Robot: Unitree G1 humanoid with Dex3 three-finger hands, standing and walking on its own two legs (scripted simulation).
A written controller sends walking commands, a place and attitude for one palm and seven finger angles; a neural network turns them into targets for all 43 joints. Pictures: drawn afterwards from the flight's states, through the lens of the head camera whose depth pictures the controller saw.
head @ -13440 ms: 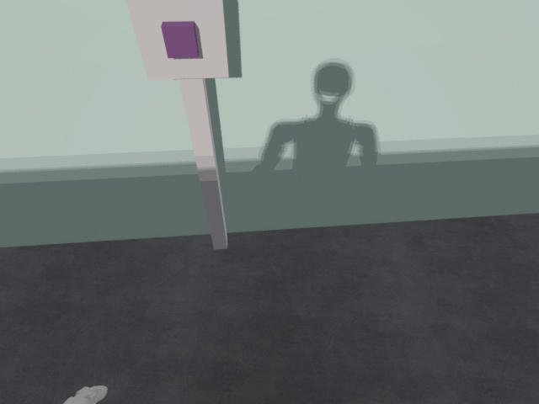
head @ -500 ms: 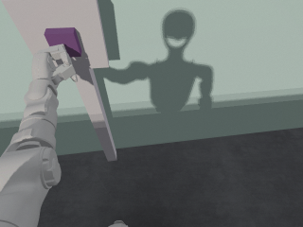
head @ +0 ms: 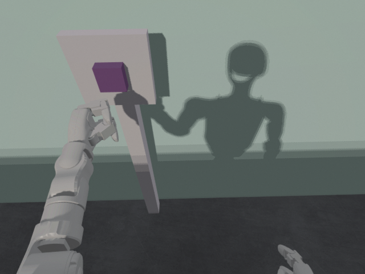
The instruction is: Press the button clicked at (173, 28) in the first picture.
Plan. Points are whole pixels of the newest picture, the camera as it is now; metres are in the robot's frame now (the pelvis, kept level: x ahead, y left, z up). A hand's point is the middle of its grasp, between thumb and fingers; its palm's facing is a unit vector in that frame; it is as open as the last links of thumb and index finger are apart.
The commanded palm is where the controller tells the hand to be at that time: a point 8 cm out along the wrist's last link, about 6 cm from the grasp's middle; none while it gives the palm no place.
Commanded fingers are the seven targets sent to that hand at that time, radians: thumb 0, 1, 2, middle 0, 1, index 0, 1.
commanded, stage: pull the fist back off the button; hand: left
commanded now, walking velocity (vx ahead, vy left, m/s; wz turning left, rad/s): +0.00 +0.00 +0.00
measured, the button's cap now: (111, 76) +0.53 +0.21 +0.17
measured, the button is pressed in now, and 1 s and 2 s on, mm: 0 0 0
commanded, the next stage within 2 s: draw the hand back to the body in 0.04 s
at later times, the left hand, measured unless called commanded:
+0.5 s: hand (94, 146) +0.32 +0.19 +0.15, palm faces +0.11 -0.99 -0.01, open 3.1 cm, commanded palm +0.28 +0.24 +0.16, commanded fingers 0.00 0.90 0.90 -1.30 -1.50 -1.30 -1.50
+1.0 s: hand (54, 185) +0.23 +0.22 +0.16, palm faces +0.33 -0.90 -0.27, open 3.1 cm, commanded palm +0.18 +0.27 +0.18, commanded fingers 0.00 0.90 0.90 -1.30 -1.50 -1.30 -1.50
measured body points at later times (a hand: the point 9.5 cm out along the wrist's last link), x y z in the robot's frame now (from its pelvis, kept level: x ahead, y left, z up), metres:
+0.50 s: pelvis -0.01 -0.01 +0.01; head -0.03 -0.04 +0.46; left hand +0.30 +0.24 +0.15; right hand +0.14 -0.26 -0.09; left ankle +0.03 +0.10 -0.72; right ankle -0.04 -0.09 -0.72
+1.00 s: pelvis -0.01 +0.00 +0.02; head -0.03 -0.02 +0.47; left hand +0.20 +0.27 +0.18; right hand +0.18 -0.21 -0.07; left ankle +0.03 +0.10 -0.72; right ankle -0.04 -0.09 -0.72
